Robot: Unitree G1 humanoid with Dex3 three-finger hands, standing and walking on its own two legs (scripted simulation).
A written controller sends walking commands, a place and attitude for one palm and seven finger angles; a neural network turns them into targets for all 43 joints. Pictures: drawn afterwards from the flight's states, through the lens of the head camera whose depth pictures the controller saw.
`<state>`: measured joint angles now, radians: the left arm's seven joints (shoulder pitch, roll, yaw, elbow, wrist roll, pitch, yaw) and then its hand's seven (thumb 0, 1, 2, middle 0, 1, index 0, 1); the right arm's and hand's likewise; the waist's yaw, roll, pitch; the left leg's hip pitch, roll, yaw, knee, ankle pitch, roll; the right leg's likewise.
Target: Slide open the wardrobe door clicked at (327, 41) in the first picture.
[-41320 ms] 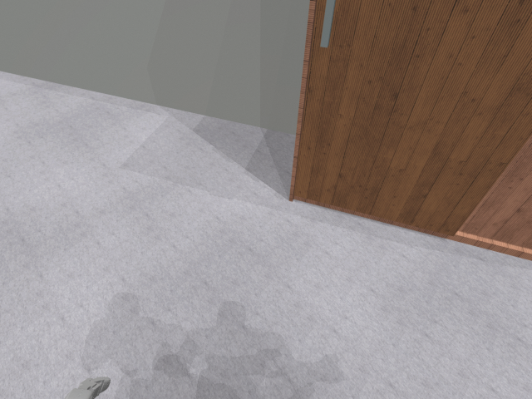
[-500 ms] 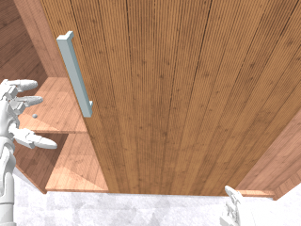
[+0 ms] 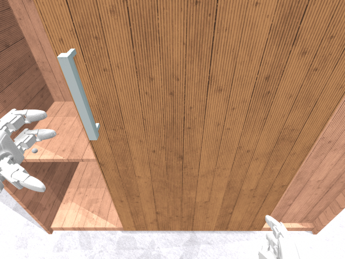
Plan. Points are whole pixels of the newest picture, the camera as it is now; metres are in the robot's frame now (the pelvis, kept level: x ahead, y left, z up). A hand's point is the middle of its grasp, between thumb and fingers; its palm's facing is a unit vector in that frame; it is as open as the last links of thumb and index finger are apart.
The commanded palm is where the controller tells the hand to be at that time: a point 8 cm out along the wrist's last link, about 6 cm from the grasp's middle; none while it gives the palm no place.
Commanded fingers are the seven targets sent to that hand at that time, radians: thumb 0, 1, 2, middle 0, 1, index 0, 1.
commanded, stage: draw the hand back to the body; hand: left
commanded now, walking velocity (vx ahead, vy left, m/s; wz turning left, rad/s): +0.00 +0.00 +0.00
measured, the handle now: (84, 98) +0.45 +0.28 +0.18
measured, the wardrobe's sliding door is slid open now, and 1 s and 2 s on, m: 0.43 0.43 0.43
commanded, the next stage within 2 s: step back with the hand held close in 1.30 s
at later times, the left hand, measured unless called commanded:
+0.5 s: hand (26, 167) +0.22 +0.30 +0.17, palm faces +0.50 -0.81 -0.31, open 12.9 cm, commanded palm +0.18 +0.33 +0.18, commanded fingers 0.00 0.17 0.55 -0.22 -0.73 -0.22 -0.73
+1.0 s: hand (44, 163) +0.23 +0.27 +0.17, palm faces +0.42 -0.82 -0.39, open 8.1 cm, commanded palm +0.19 +0.31 +0.18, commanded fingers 0.00 0.90 0.90 -0.20 -0.30 -0.20 -0.30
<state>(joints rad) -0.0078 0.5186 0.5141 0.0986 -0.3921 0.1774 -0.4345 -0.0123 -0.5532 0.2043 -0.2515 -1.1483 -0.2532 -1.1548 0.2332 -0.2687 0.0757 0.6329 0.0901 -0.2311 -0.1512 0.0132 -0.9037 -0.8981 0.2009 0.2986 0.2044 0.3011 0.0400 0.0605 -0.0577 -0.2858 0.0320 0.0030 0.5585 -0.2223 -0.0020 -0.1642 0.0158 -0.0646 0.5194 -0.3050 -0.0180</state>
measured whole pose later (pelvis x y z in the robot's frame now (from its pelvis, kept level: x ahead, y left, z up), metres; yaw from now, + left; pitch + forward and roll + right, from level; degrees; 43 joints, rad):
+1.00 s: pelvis +0.04 +0.02 +0.01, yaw -2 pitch -3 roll +0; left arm 0.46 0.36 0.34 -0.42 -0.08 -0.05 0.09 0.01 0.71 0.82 -0.22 -0.40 -0.22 -0.41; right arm 0.19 -0.23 0.02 0.64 0.00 -0.11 -0.07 0.01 -0.90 -0.90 0.20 0.30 0.20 0.30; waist 0.07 0.04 -0.02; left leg -0.15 0.00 0.05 0.44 -0.23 0.02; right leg -0.04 -0.01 -0.02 0.40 -0.30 0.01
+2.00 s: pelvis -0.05 +0.04 +0.00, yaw +2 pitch -1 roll -3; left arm 0.50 0.43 0.43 -0.45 -0.03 -0.21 0.11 0.02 0.89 0.90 -0.21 -0.30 -0.21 -0.31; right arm 0.22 -0.22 0.02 0.55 0.01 -0.04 -0.09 0.01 -0.90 -0.90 0.20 0.30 0.20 0.30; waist 0.00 0.01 0.00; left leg -0.39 -0.02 0.01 0.51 -0.13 0.07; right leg -0.23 0.02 0.01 0.53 -0.26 0.03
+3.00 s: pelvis -0.25 +0.16 +0.02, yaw -4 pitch +1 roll -4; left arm 0.65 0.59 0.45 -0.68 -0.04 -0.17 0.14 0.01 0.89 0.90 -0.21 -0.30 -0.21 -0.31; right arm 0.33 -0.14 0.00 0.61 -0.01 -0.11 -0.05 0.01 -0.90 -0.90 0.20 0.30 0.21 0.30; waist -0.02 -0.07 -0.06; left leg -0.43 -0.04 0.07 0.61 -0.38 -0.08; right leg -0.13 0.06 -0.16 0.47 -0.41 -0.13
